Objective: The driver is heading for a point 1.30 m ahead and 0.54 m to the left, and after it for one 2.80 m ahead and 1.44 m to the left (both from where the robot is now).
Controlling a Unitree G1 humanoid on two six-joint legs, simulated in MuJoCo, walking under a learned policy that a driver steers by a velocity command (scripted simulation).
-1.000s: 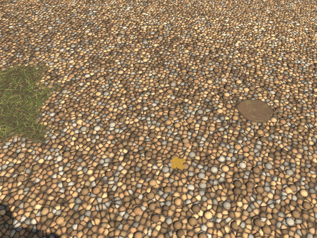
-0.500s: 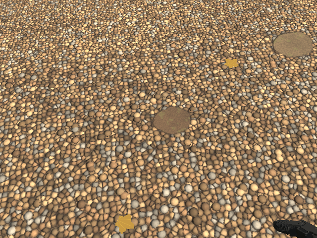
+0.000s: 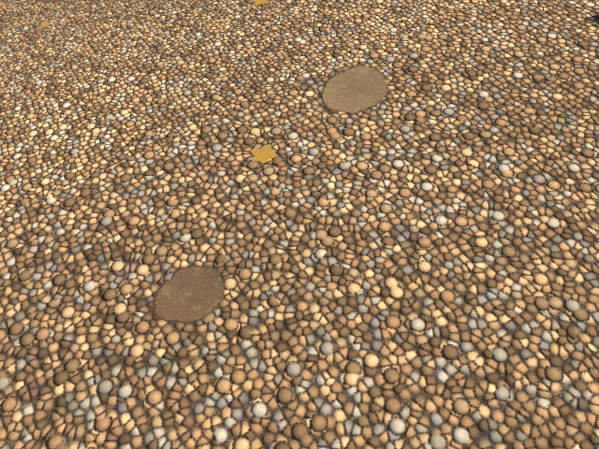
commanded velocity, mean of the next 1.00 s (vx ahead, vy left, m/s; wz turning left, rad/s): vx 0.00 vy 0.00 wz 0.67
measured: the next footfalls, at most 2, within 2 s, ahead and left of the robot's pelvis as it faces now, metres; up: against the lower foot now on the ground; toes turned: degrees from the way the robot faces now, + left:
left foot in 0.20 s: +0.01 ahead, +0.13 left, +0.00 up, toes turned +11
right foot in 0.64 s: +0.15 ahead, -0.05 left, +0.00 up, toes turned +40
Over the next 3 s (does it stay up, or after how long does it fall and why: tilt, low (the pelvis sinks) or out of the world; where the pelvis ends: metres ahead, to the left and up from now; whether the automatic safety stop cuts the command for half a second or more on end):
stays up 1.38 0.34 -0.03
